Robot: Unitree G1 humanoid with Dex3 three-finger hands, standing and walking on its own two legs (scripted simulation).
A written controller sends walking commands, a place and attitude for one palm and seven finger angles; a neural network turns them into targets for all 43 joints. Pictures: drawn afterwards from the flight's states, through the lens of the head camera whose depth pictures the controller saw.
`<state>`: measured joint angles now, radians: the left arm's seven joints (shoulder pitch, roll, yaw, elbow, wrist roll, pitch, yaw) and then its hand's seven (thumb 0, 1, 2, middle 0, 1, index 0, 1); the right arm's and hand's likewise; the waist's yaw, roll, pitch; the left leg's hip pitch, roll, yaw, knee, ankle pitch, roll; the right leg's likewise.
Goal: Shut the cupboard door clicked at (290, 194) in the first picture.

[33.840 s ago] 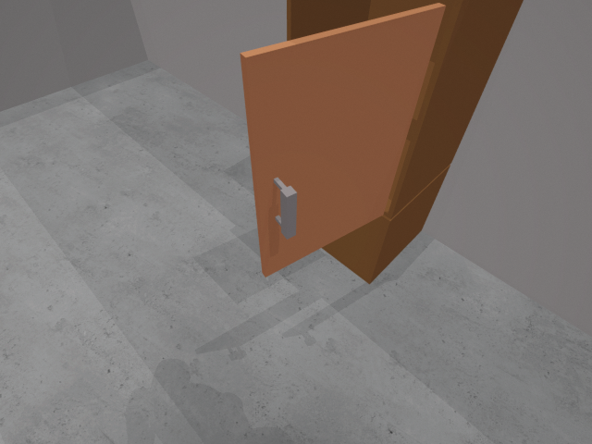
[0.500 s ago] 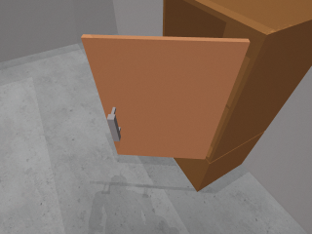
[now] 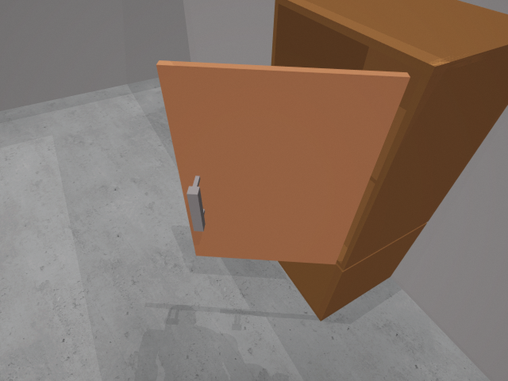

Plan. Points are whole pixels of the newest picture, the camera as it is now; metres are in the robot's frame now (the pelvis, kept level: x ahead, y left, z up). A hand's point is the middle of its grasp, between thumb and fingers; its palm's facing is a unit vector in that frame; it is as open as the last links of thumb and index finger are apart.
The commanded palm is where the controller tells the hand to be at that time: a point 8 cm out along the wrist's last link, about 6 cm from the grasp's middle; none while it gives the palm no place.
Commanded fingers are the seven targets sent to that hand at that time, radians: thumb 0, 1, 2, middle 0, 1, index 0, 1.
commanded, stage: come to a stop and stand still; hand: left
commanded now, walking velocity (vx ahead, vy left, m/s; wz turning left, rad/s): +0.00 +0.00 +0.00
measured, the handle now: (198, 203) +0.51 +0.16 -0.07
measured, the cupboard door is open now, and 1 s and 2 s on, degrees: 57 57 57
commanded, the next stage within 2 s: look again from close up in 0.62 s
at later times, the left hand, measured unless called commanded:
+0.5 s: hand out of the picture -0.03 +0.20 -0.17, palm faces +0.01 -0.97 -0.23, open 7.4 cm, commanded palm none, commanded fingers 0.00 0.90 0.90 -0.20 -0.30 -0.20 -0.30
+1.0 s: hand out of the picture +0.01 +0.19 -0.17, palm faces +0.00 -0.98 -0.21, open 7.4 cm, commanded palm none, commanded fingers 0.00 0.90 0.90 -0.20 -0.30 -0.20 -0.30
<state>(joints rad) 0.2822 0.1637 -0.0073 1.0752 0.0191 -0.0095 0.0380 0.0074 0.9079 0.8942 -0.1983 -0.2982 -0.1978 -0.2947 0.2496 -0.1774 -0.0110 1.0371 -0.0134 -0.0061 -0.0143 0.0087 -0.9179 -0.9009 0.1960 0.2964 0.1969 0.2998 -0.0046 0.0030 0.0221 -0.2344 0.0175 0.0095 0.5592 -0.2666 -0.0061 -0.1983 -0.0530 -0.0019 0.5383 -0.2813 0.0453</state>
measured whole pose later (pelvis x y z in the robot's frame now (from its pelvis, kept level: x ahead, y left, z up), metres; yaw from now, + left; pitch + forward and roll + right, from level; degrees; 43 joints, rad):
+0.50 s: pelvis -0.02 +0.01 +0.00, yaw +0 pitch -2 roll +0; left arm 0.33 0.22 0.00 1.08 0.02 -0.01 0.02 0.01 0.91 0.89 -0.20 -0.30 -0.20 -0.29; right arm 0.28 -0.19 -0.01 1.07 -0.01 0.00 0.00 0.01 -0.91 -0.90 0.20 0.30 0.20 0.30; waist 0.00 -0.02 0.03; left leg -0.27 0.00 0.01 0.49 -0.19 0.01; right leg -0.23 -0.07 0.00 0.48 -0.22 0.05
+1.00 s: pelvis -0.01 +0.00 +0.01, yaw +0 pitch -2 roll +0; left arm 0.26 0.21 -0.01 1.08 0.02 -0.01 0.02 0.01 0.91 0.89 -0.20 -0.30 -0.20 -0.29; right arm 0.22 -0.19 0.00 1.10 -0.01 -0.01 0.00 0.01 -0.91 -0.90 0.20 0.30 0.20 0.30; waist 0.00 -0.02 0.04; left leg -0.24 0.01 0.02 0.46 -0.19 0.00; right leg -0.21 -0.06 0.01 0.45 -0.21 0.05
